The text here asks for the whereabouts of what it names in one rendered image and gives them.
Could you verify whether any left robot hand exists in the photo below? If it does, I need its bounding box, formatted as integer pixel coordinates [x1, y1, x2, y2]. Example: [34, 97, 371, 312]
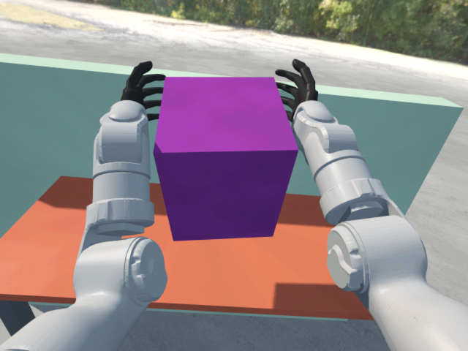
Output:
[121, 61, 166, 121]

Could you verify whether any right robot hand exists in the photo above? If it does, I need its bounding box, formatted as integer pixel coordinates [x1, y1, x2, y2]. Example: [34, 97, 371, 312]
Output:
[275, 59, 318, 122]

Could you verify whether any carton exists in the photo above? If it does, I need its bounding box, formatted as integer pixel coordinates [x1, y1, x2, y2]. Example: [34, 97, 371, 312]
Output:
[153, 77, 298, 241]

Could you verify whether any table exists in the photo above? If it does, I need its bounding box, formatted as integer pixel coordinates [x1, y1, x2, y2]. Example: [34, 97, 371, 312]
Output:
[0, 176, 374, 336]

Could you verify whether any left robot forearm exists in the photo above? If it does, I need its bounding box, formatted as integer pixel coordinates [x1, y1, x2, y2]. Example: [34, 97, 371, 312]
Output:
[73, 100, 154, 291]

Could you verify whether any robot right upper arm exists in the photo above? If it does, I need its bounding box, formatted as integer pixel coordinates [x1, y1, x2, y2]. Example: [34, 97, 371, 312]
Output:
[327, 215, 468, 351]

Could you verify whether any right robot forearm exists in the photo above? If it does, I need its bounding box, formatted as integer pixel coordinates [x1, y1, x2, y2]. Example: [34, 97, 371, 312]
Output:
[291, 100, 428, 271]

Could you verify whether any robot left upper arm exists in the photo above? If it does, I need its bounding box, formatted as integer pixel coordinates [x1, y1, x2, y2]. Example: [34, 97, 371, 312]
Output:
[0, 236, 167, 351]

